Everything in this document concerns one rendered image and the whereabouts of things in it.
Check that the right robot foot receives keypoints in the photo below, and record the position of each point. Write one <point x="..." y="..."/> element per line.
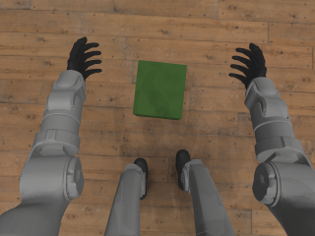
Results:
<point x="182" y="157"/>

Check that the left robot upper arm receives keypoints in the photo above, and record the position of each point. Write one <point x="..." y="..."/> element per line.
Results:
<point x="49" y="183"/>

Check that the robot right forearm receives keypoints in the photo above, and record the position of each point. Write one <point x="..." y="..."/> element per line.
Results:
<point x="275" y="139"/>

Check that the robot left forearm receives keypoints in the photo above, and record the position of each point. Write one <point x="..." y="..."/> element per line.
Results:
<point x="61" y="120"/>

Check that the right robot upper arm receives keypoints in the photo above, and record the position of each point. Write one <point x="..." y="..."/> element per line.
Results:
<point x="288" y="191"/>

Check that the robot right hand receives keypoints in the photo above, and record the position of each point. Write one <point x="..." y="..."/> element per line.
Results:
<point x="256" y="64"/>

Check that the carton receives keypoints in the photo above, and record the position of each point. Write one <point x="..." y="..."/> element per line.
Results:
<point x="159" y="90"/>

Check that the right robot thigh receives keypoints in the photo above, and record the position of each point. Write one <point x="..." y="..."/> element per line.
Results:
<point x="210" y="216"/>

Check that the robot left hand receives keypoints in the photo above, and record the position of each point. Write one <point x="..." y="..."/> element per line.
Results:
<point x="77" y="59"/>

